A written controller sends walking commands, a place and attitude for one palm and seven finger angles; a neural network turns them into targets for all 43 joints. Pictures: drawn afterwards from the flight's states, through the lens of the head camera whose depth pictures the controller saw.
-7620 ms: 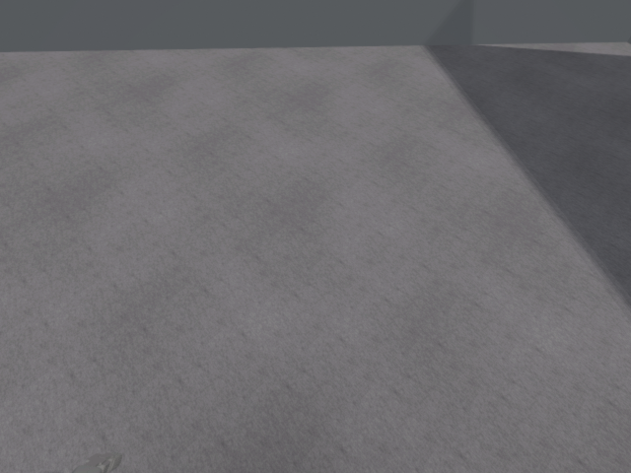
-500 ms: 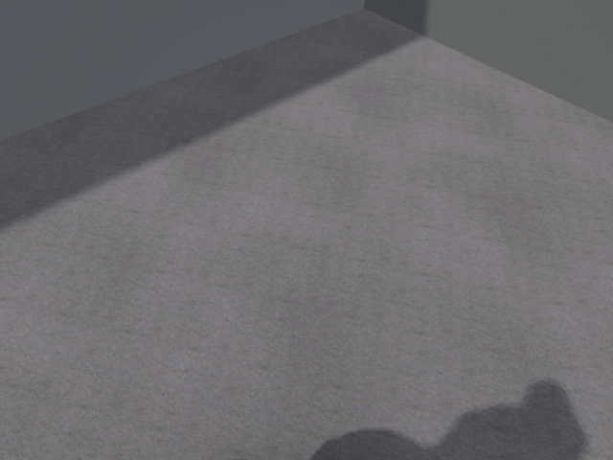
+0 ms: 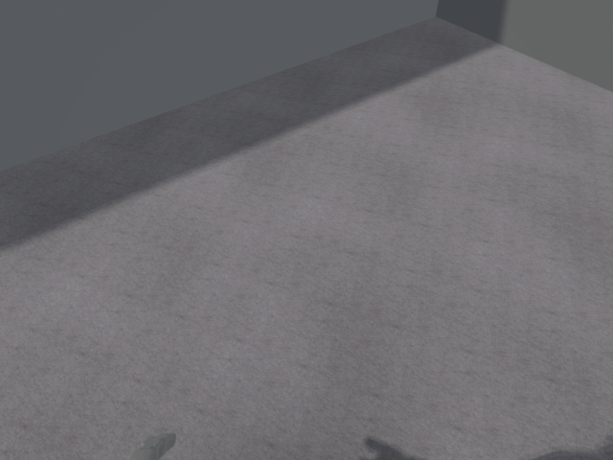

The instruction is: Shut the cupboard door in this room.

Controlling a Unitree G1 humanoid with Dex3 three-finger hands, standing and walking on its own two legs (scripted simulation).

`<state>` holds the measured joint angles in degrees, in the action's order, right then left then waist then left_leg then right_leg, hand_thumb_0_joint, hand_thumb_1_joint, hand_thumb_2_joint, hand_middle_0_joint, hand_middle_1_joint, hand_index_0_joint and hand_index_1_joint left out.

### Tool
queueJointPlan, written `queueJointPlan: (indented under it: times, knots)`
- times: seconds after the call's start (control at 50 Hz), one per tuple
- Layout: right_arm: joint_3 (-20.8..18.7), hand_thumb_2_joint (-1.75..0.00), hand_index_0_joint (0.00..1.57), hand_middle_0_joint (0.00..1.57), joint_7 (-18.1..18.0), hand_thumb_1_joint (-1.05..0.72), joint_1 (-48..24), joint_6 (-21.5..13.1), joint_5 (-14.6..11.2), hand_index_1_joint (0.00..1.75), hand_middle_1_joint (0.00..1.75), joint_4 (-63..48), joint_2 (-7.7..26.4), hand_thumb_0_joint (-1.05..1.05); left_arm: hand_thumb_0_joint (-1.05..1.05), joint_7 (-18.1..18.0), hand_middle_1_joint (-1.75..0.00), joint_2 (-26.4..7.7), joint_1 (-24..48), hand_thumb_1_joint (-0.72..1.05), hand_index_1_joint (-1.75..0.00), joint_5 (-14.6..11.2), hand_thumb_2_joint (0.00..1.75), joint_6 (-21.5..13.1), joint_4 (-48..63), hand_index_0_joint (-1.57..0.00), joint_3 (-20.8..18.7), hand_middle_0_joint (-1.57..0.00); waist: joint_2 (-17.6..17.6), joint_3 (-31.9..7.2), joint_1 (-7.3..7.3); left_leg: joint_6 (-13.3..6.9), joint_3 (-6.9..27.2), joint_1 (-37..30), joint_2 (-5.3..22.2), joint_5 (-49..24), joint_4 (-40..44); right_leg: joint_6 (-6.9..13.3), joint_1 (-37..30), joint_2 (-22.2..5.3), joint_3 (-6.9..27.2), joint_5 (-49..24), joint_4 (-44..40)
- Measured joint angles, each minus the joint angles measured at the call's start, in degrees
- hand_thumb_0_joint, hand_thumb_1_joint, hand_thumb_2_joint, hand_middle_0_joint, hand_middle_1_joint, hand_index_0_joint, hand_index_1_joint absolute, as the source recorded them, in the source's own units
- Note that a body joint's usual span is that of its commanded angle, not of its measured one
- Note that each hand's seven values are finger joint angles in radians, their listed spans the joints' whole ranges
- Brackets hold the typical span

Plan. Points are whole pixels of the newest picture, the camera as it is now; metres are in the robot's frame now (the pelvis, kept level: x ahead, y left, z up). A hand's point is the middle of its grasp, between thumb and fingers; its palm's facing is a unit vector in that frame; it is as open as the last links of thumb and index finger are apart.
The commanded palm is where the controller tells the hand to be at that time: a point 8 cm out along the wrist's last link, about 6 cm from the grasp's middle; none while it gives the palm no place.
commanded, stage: turn or walk to find it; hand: left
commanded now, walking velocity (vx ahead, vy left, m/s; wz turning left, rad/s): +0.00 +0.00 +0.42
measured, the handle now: out of the picture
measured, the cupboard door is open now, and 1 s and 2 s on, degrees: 83 83 83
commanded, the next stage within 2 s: none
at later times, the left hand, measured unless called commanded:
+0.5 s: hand out of the picture -0.07 +0.24 -0.18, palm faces +0.28 -0.93 -0.25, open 7.4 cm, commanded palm none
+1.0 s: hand out of the picture +0.00 +0.22 -0.14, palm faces +0.39 -0.88 -0.28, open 7.4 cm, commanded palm none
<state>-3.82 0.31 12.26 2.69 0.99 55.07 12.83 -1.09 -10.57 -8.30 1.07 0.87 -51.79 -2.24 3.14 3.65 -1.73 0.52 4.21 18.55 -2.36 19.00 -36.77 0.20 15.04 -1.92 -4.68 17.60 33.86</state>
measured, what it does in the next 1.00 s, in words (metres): steps on the spot, turning left: left foot, then right foot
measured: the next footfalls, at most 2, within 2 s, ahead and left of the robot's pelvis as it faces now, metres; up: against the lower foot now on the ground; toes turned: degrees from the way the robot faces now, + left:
left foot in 0.44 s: -0.03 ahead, +0.14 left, +0.00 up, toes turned +18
right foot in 0.96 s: +0.04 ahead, -0.08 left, +0.00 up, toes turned +20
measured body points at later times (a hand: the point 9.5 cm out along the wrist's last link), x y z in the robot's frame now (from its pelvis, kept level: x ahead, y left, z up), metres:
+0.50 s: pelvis -0.03 +0.03 +0.00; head +0.00 +0.06 +0.44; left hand -0.08 +0.29 -0.16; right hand +0.12 -0.20 -0.13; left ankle -0.06 +0.12 -0.73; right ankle -0.01 -0.10 -0.71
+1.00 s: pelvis -0.04 -0.01 +0.00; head -0.01 -0.02 +0.45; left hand -0.02 +0.27 -0.12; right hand +0.08 -0.22 -0.16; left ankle -0.07 +0.12 -0.71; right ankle +0.00 -0.10 -0.73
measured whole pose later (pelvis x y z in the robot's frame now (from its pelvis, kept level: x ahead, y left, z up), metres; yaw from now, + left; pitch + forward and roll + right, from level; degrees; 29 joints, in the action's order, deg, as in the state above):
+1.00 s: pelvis -0.04 -0.01 +0.00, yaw +25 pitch -1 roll +1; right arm -4.1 0.2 14.3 3.2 1.0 56.1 12.8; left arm -1.2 -10.3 -7.2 1.1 0.7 -51.2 -1.9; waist 2.9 3.9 -2.4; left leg 0.5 4.6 19.8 -3.6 22.7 -40.3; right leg 0.2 14.6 -1.9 -4.3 17.4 33.3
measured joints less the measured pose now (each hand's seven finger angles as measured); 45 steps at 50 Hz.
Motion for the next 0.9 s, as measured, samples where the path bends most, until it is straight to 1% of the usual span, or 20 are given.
queueJointPlan:
  times: [0.02,0.04,0.08,0.12,0.16,0.2,0.26,0.36,0.4,0.44,0.46,0.48,0.5,0.52,0.56,0.62,0.68,0.76,0.84,0.9]
  knots:
    - [-0.3,-0.9,0.2,0.2,0.0,-0.91,0.3,0.5,0.1,0.29,0.3,0.2,0.3,0.01,0.0,0.0,-0.3,0.4,-0.3,0.91,-0.3,0.1,0.9,-0.2,0.3,-0.2,0.2,-0.2,0.1,-0.1,-0.06,0.2,-0.1,2.0,-0.5,3.9,-5.5,1.0,-0.1,-0.4,-0.8,0.4,0.3]
    - [-0.6,-0.9,0.2,0.2,0.1,-0.91,0.5,1.0,0.2,0.29,0.3,0.5,0.6,0.01,0.0,0.0,-0.3,0.8,-0.6,0.91,-0.3,0.1,0.9,-0.3,0.6,-0.2,0.4,-0.2,0.1,-0.2,0.08,0.3,-0.4,3.9,-0.8,5.9,-11.7,1.5,-0.5,-0.9,-1.4,0.6,0.0]
    - [-1.0,-0.9,0.2,0.2,0.5,-0.91,0.6,1.6,0.4,0.29,0.3,1.1,1.2,0.01,0.0,-0.1,-0.3,1.4,-1.4,0.91,-0.3,0.1,0.9,-0.3,0.6,-0.2,0.5,-0.21,0.1,-0.2,0.24,0.8,-1.1,7.1,-0.3,5.1,-22.1,1.8,-1.6,-1.4,-2.4,0.0,-1.7]
    - [-1.3,-0.9,0.2,0.2,0.8,-0.91,0.8,1.7,0.4,0.29,0.3,1.4,1.6,0.01,0.0,-0.2,-0.3,1.7,-2.0,0.9,-0.3,0.1,0.9,-0.2,0.2,-0.2,0.6,-0.21,0.1,-0.1,0.11,1.6,-1.7,8.8,0.9,2.7,-28.1,1.8,-2.5,-1.8,-3.6,-0.8,-3.4]
    - [-1.3,-0.9,0.2,0.2,0.9,-0.91,1.2,1.7,0.5,0.29,0.3,1.6,1.8,0.01,0.0,-0.3,-0.3,1.8,-2.6,0.9,-0.3,0.2,0.9,-0.2,-0.4,-0.2,0.6,-0.21,-0.3,0.1,0.0,2.4,-2.2,9.1,2.1,1.4,-30.1,1.8,-3.0,-2.2,-4.7,-1.4,-4.4]
    - [-1.2,-0.9,0.2,0.19,0.9,-0.91,1.3,1.9,0.5,0.29,0.3,2.0,1.8,0.01,0.0,-0.3,-0.3,1.8,-3.2,0.9,-0.3,0.3,0.9,-0.3,-0.9,-0.2,0.6,-0.21,-0.9,0.3,0.22,3.0,-2.6,8.2,3.1,1.9,-28.9,1.9,-3.3,-2.8,-5.7,-1.6,-4.9]
    - [-0.9,-0.9,0.2,0.19,0.8,-0.91,0.9,2.1,0.3,0.29,0.3,2.6,1.6,0.01,0.0,-0.3,-0.3,1.5,-4.1,0.91,-0.3,0.5,0.9,-0.4,-1.7,-0.2,0.5,-0.21,-1.8,0.7,0.85,3.5,-3.5,5.8,4.2,4.1,-23.4,1.6,-3.2,-3.9,-7.0,-1.6,-4.9]
    - [0.0,-0.9,0.19,0.19,0.6,-0.91,-1.5,1.8,-0.2,0.29,0.3,2.6,1.1,0.01,0.0,0.0,-0.3,-0.2,-5.6,0.91,-0.3,0.8,0.9,-0.2,-3.0,-0.2,0.0,-0.21,-3.4,1.7,2.47,3.0,-6.0,0.9,4.4,7.1,-11.5,0.6,-2.1,-5.5,-8.9,-1.0,-3.1]
    - [0.4,-0.9,0.19,0.19,0.6,-0.91,-2.6,1.2,-0.4,0.29,0.3,2.0,0.7,0.01,0.0,0.0,-0.3,-1.1,-6.1,0.91,-0.3,0.8,0.9,0.1,-3.8,-0.2,-0.4,-0.21,-4.0,1.8,2.88,2.5,-7.3,-1.4,4.1,6.0,-6.0,-0.2,-1.3,-6.3,-9.7,-0.5,-1.5]
    - [0.7,-0.9,0.2,0.19,0.7,-0.91,-3.2,0.3,-0.4,0.29,0.3,1.0,0.6,0.01,0.0,0.0,-0.3,-2.1,-6.9,0.9,-0.3,0.5,0.9,0.6,-4.3,-0.2,-0.8,-0.21,-4.3,1.4,2.87,1.4,-8.5,-4.7,4.0,0.5,2.5,-1.2,-0.1,-7.1,-10.8,0.8,1.4]
    - [0.7,-0.9,0.2,0.19,0.6,-0.91,-3.7,-0.3,-0.2,0.29,0.3,0.7,0.2,0.01,0.0,0.0,-0.3,-2.9,-7.0,0.9,-0.3,0.3,0.9,1.1,-4.6,-0.2,-1.2,-0.21,-5.2,1.4,2.92,-0.2,-8.7,-4.7,3.3,0.3,3.0,-2.0,1.2,-7.8,-9.9,2.2,4.3]
    - [0.9,-0.9,0.2,0.19,0.6,-0.91,-4.1,-0.7,-0.1,0.29,0.3,0.4,-0.3,0.01,0.0,0.0,-0.3,-3.6,-7.0,0.9,-0.3,0.2,0.9,1.8,-4.8,-0.2,-1.4,-0.21,-6.2,1.6,3.27,-1.4,-8.9,-4.4,2.7,0.7,2.1,-2.7,2.9,-7.7,-7.6,6.3,8.3]
    - [1.2,-0.9,0.2,0.19,0.5,-0.91,-4.3,-1.0,0.0,0.29,0.3,0.1,-0.7,0.01,0.0,-0.2,-0.3,-4.0,-6.9,0.91,-0.3,0.2,0.9,2.6,-5.1,-0.2,-1.6,-0.21,-6.5,1.6,3.54,-2.2,-8.9,-4.3,2.5,1.0,1.7,-3.2,4.6,-6.9,-5.3,9.8,12.9]
    - [1.3,-0.9,0.2,0.19,0.3,-0.91,-4.4,-1.2,0.1,0.29,0.3,-0.1,-1.0,0.01,0.0,-0.3,-0.3,-4.3,-6.8,0.91,-0.3,0.2,0.9,3.2,-5.4,-0.2,-1.7,-0.21,-6.5,1.4,3.57,-2.6,-8.6,-4.5,2.5,0.9,2.1,-3.6,6.3,-6.1,-3.4,11.3,17.4]
    - [1.7,-0.9,0.2,0.2,-0.2,-0.91,-4.4,-1.4,0.2,0.29,0.3,-0.4,-1.4,0.0,0.01,-0.1,-0.3,-4.6,-6.2,0.91,-0.29,0.1,0.9,3.5,-5.7,-0.2,-1.9,-0.2,-6.1,1.2,3.49,-3.0,-7.9,-5.3,2.3,-0.3,4.1,-4.2,8.7,-4.8,-0.8,10.1,24.1]
    - [2.1,-0.9,0.2,0.2,-0.4,-0.91,-4.2,-1.7,0.0,0.29,0.3,-0.4,-1.8,0.0,0.01,0.3,-0.3,-4.7,-5.2,0.91,-0.29,0.1,0.9,3.0,-5.2,-0.2,-1.8,-0.2,-5.8,0.9,3.46,-3.4,-6.8,-6.7,1.6,-2.7,7.8,-4.9,10.5,-4.2,1.3,7.0,27.9]
    - [2.2,-0.9,0.2,0.2,-0.4,-0.91,-3.6,-1.8,-0.1,0.29,0.3,-0.4,-2.1,0.0,0.01,0.3,-0.3,-4.4,-4.0,0.91,-0.29,0.0,0.9,2.6,-4.3,-0.2,-1.6,-0.2,-5.4,0.6,3.18,-3.7,-5.9,-7.5,0.9,-4.3,10.2,-5.6,10.7,-4.0,2.5,5.6,27.4]
    - [1.9,-0.9,0.2,0.2,-0.3,-0.91,-2.5,-1.7,0.1,0.3,0.3,-0.5,-2.3,0.0,0.0,0.2,-0.3,-3.6,-2.2,0.91,-0.29,-0.1,0.9,2.6,-3.0,-0.2,-1.3,-0.2,-4.8,0.3,2.17,-3.6,-4.6,-7.4,0.2,-5.3,11.0,-5.9,9.5,-3.5,3.2,6.3,23.6]
    - [1.5,-0.9,0.2,0.2,-0.2,-0.91,-0.9,-1.2,0.4,0.3,0.3,-0.3,-2.1,0.0,0.0,0.1,-0.3,-2.6,0.0,0.91,-0.29,-0.3,0.9,2.4,-1.8,-0.2,-1.0,-0.2,-3.7,0.3,0.7,-3.0,-2.8,-6.1,-0.3,-5.6,10.0,-5.4,6.9,-2.2,3.4,8.0,16.7]
    - [1.0,-0.9,0.2,0.2,-0.2,-0.91,0.3,-0.7,0.5,0.3,0.3,0.2,-1.5,0.0,0.0,0.0,-0.3,-1.6,1.2,0.91,-0.29,-0.5,0.9,1.9,-0.7,-0.2,-0.6,-0.2,-2.8,0.3,-0.17,-2.2,-1.4,-4.5,-0.7,-5.6,8.6,-4.7,3.9,-1.0,3.2,6.8,9.4]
